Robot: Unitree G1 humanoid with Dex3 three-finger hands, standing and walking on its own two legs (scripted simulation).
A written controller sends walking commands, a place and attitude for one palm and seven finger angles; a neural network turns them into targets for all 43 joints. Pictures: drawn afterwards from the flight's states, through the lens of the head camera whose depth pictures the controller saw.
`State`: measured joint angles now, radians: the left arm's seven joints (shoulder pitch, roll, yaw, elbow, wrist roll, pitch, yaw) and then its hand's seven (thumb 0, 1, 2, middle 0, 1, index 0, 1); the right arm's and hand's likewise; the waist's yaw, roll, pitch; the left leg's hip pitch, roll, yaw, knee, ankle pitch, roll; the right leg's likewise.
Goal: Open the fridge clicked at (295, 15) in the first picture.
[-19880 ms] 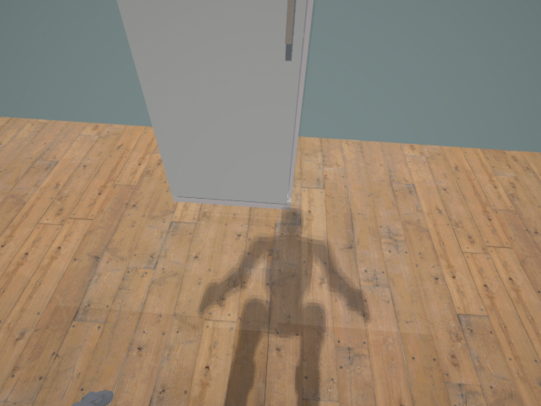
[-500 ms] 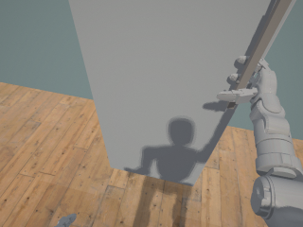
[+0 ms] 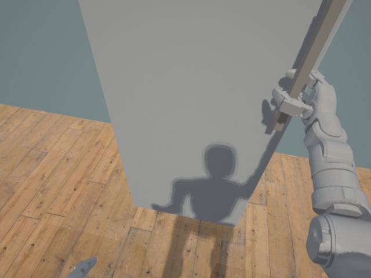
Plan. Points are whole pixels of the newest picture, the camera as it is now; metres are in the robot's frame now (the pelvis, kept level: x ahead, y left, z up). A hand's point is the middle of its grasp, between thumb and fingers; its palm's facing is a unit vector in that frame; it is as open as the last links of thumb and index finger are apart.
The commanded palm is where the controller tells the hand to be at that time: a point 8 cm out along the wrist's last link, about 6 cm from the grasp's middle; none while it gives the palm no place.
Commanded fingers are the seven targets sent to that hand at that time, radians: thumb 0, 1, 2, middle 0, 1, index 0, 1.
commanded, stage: grip the handle and tug to test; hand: right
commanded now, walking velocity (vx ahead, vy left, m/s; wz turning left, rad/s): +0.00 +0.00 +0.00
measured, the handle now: (300, 70) +0.50 -0.19 +0.24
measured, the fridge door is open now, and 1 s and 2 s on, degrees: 0 0 19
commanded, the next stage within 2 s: pull the door a little, standing still in 0.86 s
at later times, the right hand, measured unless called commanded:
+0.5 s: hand (283, 96) +0.46 -0.16 +0.20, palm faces +0.11 +0.99 +0.02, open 5.1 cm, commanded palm +0.41 -0.21 +0.19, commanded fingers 0.00 -0.90 -0.90 0.45 1.40 0.45 1.40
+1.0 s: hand (284, 99) +0.44 -0.16 +0.20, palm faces +0.11 +0.99 +0.02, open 5.5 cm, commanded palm +0.41 -0.21 +0.19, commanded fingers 0.00 -0.90 -0.90 0.45 1.40 0.45 1.40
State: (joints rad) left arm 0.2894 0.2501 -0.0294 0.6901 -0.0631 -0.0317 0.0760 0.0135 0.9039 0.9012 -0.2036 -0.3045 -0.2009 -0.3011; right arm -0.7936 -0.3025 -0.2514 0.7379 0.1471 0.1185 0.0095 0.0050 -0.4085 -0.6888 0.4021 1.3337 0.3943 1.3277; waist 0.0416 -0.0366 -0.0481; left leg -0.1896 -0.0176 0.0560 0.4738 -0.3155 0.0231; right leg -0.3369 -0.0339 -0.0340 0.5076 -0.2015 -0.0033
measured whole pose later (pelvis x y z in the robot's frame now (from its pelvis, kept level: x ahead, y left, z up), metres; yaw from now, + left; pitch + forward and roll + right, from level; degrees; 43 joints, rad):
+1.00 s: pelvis +0.04 +0.00 +0.00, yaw +3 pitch +2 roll +0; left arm 0.23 0.25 -0.02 0.61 -0.07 0.03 0.06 0.01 0.90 0.90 -0.20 -0.30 -0.20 -0.30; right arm -0.51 -0.27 -0.29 0.28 0.18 0.31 0.00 0.02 -0.77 -0.78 0.35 1.40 0.38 1.37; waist 0.04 -0.03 -0.07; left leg -0.11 -0.02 0.00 0.41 -0.33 0.02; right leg -0.24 -0.04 -0.08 0.45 -0.24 0.00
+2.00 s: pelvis +0.02 +0.07 -0.01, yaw -1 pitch +0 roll -2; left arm 0.17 0.19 -0.02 0.58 0.01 0.02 0.08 0.02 0.90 0.90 -0.20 -0.30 -0.20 -0.30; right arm 0.16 -0.26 -0.17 -0.47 0.09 -0.06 -0.09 -0.08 -0.61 -0.76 0.46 1.40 0.25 1.34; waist 0.02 -0.03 0.09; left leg -0.33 -0.04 0.10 0.89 -0.40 -0.02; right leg -0.30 0.00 -0.03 0.54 -0.20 -0.02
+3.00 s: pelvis +0.02 +0.43 -0.02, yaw -50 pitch +0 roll -1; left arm 0.11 0.18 0.04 0.59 0.02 -0.09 0.08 0.02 0.91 0.90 -0.20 -0.30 -0.20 -0.30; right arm -0.03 -0.27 -0.11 -0.50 0.04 -0.06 -0.05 -0.09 -0.61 -0.80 0.46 1.40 0.22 1.31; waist 0.04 0.02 0.17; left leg -0.49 0.06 0.11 0.92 -0.41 0.00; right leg -0.37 -0.04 -0.11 0.68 -0.29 -0.01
